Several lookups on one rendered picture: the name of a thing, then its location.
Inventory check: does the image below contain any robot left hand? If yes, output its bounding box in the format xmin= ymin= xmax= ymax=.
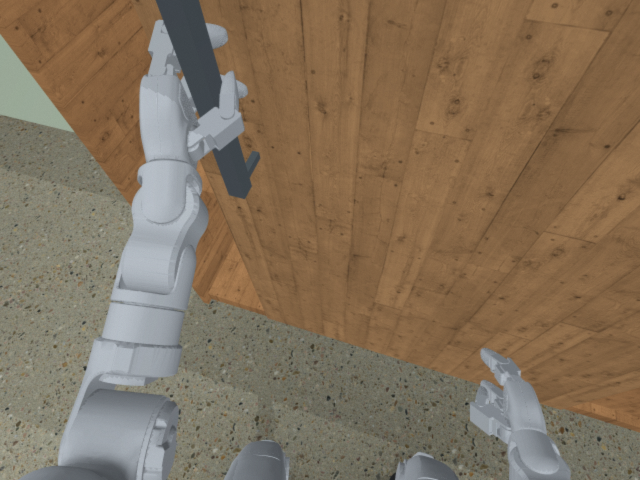
xmin=139 ymin=20 xmax=248 ymax=169

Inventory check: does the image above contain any right robot thigh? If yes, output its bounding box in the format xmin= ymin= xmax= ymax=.
xmin=395 ymin=455 xmax=459 ymax=480

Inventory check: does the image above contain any robot thigh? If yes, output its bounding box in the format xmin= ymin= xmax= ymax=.
xmin=224 ymin=441 xmax=290 ymax=480
xmin=395 ymin=455 xmax=459 ymax=480

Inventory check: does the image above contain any robot right hand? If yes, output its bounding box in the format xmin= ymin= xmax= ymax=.
xmin=470 ymin=348 xmax=547 ymax=444

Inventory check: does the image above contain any handle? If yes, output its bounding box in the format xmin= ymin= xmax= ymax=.
xmin=156 ymin=0 xmax=260 ymax=199

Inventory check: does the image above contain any left robot upper arm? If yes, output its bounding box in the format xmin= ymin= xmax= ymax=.
xmin=18 ymin=389 xmax=179 ymax=480

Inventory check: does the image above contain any wardrobe door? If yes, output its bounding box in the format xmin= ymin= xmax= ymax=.
xmin=590 ymin=387 xmax=640 ymax=418
xmin=131 ymin=0 xmax=640 ymax=410

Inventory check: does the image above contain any left robot thigh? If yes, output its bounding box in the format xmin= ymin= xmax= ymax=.
xmin=224 ymin=441 xmax=290 ymax=480

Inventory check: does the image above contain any right robot forearm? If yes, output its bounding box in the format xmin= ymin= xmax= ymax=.
xmin=507 ymin=429 xmax=571 ymax=480

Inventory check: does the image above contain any left robot forearm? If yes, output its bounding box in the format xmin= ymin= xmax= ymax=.
xmin=58 ymin=159 xmax=209 ymax=466

